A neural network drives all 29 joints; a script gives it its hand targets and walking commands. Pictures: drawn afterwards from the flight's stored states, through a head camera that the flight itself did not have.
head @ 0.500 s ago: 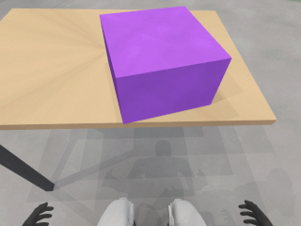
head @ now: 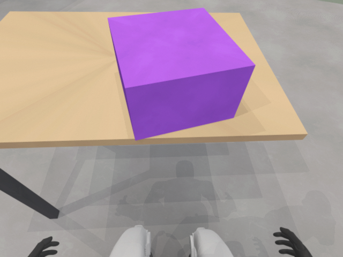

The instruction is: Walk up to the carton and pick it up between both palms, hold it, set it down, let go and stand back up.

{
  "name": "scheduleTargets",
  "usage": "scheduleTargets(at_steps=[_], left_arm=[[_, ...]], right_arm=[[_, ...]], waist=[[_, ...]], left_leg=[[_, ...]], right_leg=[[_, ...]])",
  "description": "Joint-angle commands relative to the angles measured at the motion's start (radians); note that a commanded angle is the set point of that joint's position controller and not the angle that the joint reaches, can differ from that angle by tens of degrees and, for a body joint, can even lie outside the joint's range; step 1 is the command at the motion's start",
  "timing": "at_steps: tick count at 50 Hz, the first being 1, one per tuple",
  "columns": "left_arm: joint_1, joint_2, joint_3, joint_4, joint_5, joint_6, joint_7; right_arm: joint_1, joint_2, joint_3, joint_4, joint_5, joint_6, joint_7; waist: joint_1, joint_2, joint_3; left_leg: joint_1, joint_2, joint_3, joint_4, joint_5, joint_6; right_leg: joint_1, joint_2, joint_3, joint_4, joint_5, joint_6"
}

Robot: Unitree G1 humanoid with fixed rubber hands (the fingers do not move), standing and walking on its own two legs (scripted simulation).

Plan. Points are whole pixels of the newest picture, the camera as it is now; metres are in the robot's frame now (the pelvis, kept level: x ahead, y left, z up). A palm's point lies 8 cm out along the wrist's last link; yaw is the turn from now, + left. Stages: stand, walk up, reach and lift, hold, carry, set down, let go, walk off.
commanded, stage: walk up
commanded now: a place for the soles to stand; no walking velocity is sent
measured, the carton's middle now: (172, 69) +0.52 +0.00 +0.14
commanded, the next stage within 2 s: reach and lift in 1.42 s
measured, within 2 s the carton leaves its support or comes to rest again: neither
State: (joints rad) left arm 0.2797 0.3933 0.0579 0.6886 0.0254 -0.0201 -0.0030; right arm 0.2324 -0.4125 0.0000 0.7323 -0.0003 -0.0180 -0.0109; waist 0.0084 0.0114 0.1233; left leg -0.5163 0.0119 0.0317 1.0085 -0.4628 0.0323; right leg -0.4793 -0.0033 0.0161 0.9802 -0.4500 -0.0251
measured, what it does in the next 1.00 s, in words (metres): steps on the spot: right foot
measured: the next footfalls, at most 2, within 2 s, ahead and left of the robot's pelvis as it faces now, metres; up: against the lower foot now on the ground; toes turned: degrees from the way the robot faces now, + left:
right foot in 0.38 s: +0.12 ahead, -0.19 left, +0.00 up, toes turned -2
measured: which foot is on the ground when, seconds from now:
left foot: down 0.00-1.00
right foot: down 0.00-0.10, up 0.12-0.36, down 0.38-1.00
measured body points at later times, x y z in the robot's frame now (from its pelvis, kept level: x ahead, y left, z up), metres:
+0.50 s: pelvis +0.05 -0.05 +0.01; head +0.07 -0.04 +0.46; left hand +0.17 +0.25 -0.10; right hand +0.11 -0.38 -0.08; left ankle +0.06 +0.09 -0.66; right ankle +0.08 -0.19 -0.68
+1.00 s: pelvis +0.05 -0.06 +0.01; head +0.07 -0.07 +0.46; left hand +0.20 +0.24 -0.07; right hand +0.13 -0.38 -0.09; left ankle +0.08 +0.08 -0.68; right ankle +0.08 -0.19 -0.68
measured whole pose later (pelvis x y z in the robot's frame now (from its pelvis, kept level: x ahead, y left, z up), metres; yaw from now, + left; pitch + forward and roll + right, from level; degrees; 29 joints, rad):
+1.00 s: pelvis +0.05 -0.06 +0.01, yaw -2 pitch -2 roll +1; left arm 0.21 0.39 0.04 0.69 0.03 -0.02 -0.02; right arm 0.32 -0.42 0.00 0.73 0.00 -0.08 -0.03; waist 0.01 -0.01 0.06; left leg -0.44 0.04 0.02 0.93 -0.46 -0.02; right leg -0.47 -0.03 0.01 0.95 -0.45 0.00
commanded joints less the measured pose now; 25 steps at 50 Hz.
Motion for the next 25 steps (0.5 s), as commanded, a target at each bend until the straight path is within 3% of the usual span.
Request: scheduleTargets(at_steps=[1,2,3,4,5,6,7,8,9,10,11,12,13,14,15,16,17,18,19,20,21,22,23,25], left_arm=[[-0.086,0.342,0.11,-0.056,0.039,0.003,-0.023],[-0.135,0.32,0.102,-0.073,0.041,0.014,-0.024],[-0.146,0.268,0.096,-0.082,0.048,0.023,-0.022],[-0.136,0.186,0.078,-0.075,0.054,0.031,-0.021],[-0.1,0.142,0.061,-0.086,0.04,0.035,-0.01],[-0.099,0.259,0.082,-0.077,0.039,0.035,-0.006],[-0.078,0.299,0.094,-0.054,0.033,0.035,-0.01],[-0.026,0.294,0.102,-0.031,0.026,0.037,-0.02],[0.0,0.282,0.11,-0.013,0.014,0.039,-0.025],[0.024,0.253,0.11,-0.018,0.014,0.037,-0.025],[0.028,0.242,0.116,-0.011,0.014,0.037,-0.027],[0.017,0.239,0.122,-0.027,0.016,0.04,-0.03],[0.009,0.223,0.113,-0.038,0.012,0.029,-0.023],[0.014,0.213,0.115,-0.033,0.008,0.02,-0.022],[-0.021,0.203,0.109,-0.051,0.002,0.009,-0.019],[-0.02,0.204,0.107,-0.043,-0.004,-0.002,-0.017],[0.014,0.184,0.101,-0.037,-0.007,-0.017,-0.014],[0.048,0.203,0.107,-0.005,0.005,-0.028,-0.013],[0.116,0.226,0.121,0.017,0.012,-0.041,-0.001],[0.191,0.305,0.149,0.037,0.019,-0.049,0.007],[0.145,0.358,0.145,0.025,0.003,-0.049,0.009],[0.055,0.34,0.127,-0.018,0.001,-0.041,0.004],[0.006,0.325,0.118,-0.024,-0.001,-0.034,0.007],[-0.032,0.331,0.109,-0.022,0.008,-0.024,0.007]], right_arm=[[0.098,-0.302,-0.141,0.044,-0.01,-0.061,-0.021],[0.181,-0.265,-0.14,0.068,0.003,-0.069,-0.015],[0.299,-0.252,-0.148,0.087,-0.007,-0.084,-0.018],[0.412,-0.298,-0.165,0.109,-0.026,-0.096,-0.034],[0.366,-0.375,-0.176,0.068,-0.041,-0.1,-0.048],[0.238,-0.432,-0.174,0.04,-0.024,-0.098,-0.061],[0.148,-0.421,-0.167,0.015,-0.031,-0.1,-0.07],[0.141,-0.399,-0.165,0.01,-0.034,-0.099,-0.076],[0.147,-0.37,-0.15,0.015,-0.037,-0.102,-0.081],[0.154,-0.338,-0.148,0.023,-0.044,-0.105,-0.075],[0.158,-0.325,-0.138,0.022,-0.037,-0.109,-0.07],[0.167,-0.308,-0.135,0.003,-0.033,-0.112,-0.071],[0.156,-0.322,-0.136,-0.006,-0.04,-0.107,-0.067],[0.152,-0.313,-0.134,-0.011,-0.043,-0.101,-0.058],[0.151,-0.298,-0.13,-0.013,-0.043,-0.099,-0.059],[0.157,-0.32,-0.131,-0.02,-0.038,-0.092,-0.05],[0.13,-0.303,-0.123,-0.022,-0.041,-0.09,-0.045],[0.084,-0.286,-0.111,-0.039,-0.027,-0.086,-0.042],[0.082,-0.232,-0.088,-0.056,-0.023,-0.082,-0.04],[0.092,-0.146,-0.068,-0.073,-0.016,-0.083,-0.042],[0.037,-0.179,-0.074,-0.066,-0.002,-0.067,-0.052],[0.014,-0.237,-0.093,-0.057,-0.005,-0.068,-0.063],[0.019,-0.259,-0.103,-0.04,0.003,-0.069,-0.055],[0.11,-0.25,-0.102,-0.01,-0.006,-0.081,-0.039]], waist=[[-0.009,-0.197,-0.068],[-0.055,-0.196,-0.091],[-0.121,-0.119,-0.156],[-0.182,0.044,-0.174],[-0.133,0.179,-0.115],[-0.095,0.04,-0.104],[-0.046,-0.048,-0.046],[-0.025,0.003,-0.058],[-0.024,0.018,-0.053],[-0.022,0.112,-0.055],[-0.016,0.143,-0.074],[-0.026,0.143,-0.109],[-0.019,0.202,-0.115],[-0.02,0.204,-0.132],[-0.04,0.197,-0.148],[-0.042,0.195,-0.18],[-0.009,0.236,-0.194],[0.034,0.188,-0.198],[0.056,0.117,-0.21],[0.092,-0.114,-0.241],[0.074,-0.176,-0.193],[0.066,-0.113,-0.173],[0.046,-0.056,-0.107],[0.0,-0.145,-0.09]], left_leg=[[0.023,-0.008,0.011,0.081,-0.105,0.022],[0.218,0.002,0.004,-0.052,-0.034,0.016],[0.486,-0.004,-0.006,-0.261,-0.026,0.034],[0.583,0.109,-0.286,-0.46,-0.217,0.064],[0.471,0.331,-0.765,-0.672,-0.467,0.067],[0.382,0.459,-0.947,-0.796,-0.547,0.155],[0.309,0.444,-0.881,-0.753,-0.501,0.185],[0.315,0.384,-0.765,-0.711,-0.448,0.147],[0.315,0.334,-0.666,-0.651,-0.28,0.096],[0.317,0.286,-0.571,-0.601,-0.066,0.088],[0.312,0.28,-0.56,-0.58,0.063,0.071],[0.349,0.296,-0.555,-0.555,0.131,0.096],[0.351,0.297,-0.52,-0.505,0.241,0.154],[0.32,0.276,-0.455,-0.465,0.245,0.198],[0.314,0.271,-0.391,-0.415,0.366,0.205],[0.306,0.253,-0.373,-0.375,0.454,0.196],[0.258,0.199,-0.257,-0.311,0.51,0.161],[0.129,0.185,-0.229,-0.24,0.482,0.129],[-0.023,0.135,-0.135,-0.078,0.45,0.071],[-0.207,0.045,-0.041,0.155,0.241,0.001],[-0.269,0.003,-0.051,0.157,-0.154,-0.011],[-0.196,0.039,-0.11,0.165,-0.213,0.002],[-0.144,0.058,-0.076,0.125,-0.2,-0.012],[-0.074,0.052,-0.062,-0.072,-0.165,0.012]], right_leg=[[-0.157,-0.25,0.536,-0.621,-0.633,-0.268],[-0.237,-0.187,0.408,-0.527,-0.532,-0.216],[-0.331,-0.091,0.226,-0.335,-0.396,-0.141],[-0.447,0.001,0.097,-0.003,-0.283,-0.061],[-0.504,0.064,0.07,0.233,-0.152,-0.006],[-0.497,0.027,0.124,0.282,-0.126,-0.012],[-0.448,-0.012,0.13,0.283,-0.097,-0.006],[-0.392,-0.03,0.099,0.265,-0.072,-0.01],[-0.342,-0.031,0.115,0.22,-0.046,-0.003],[-0.333,-0.035,0.1,0.186,-0.027,0.003],[-0.3,-0.032,0.11,0.178,-0.007,0.01],[-0.281,-0.033,0.092,0.174,-0.023,0.013],[-0.251,-0.04,0.062,0.113,-0.088,0.011],[-0.194,-0.043,0.035,0.06,-0.125,0.002],[-0.152,-0.045,0.018,-0.033,-0.116,-0.011],[-0.091,-0.037,-0.009,-0.096,-0.108,-0.014],[0.005,-0.013,-0.032,-0.211,-0.029,-0.015],[0.146,0.001,-0.034,-0.276,0.097,-0.036],[0.325,-0.017,0.032,-0.338,0.172,-0.048],[0.443,-0.17,0.328,-0.401,0.188,-0.109],[0.379,-0.352,0.622,-0.496,0.188,-0.23],[0.254,-0.372,0.623,-0.482,0.206,-0.302],[0.156,-0.338,0.515,-0.481,0.14,-0.29],[0.112,-0.27,0.422,-0.419,0.105,-0.241]])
